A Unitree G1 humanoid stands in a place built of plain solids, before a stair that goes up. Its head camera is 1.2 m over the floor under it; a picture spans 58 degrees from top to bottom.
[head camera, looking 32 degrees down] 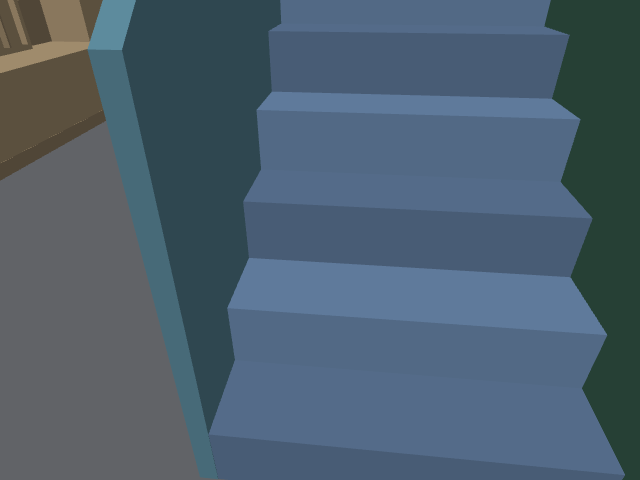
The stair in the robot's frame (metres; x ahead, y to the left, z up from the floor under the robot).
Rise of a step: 0.20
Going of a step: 0.25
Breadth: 1.00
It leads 6 degrees to the right of straight ahead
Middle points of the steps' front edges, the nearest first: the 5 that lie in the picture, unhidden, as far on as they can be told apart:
0.61 -0.21 0.20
0.86 -0.24 0.41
1.11 -0.27 0.61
1.35 -0.29 0.82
1.60 -0.32 1.02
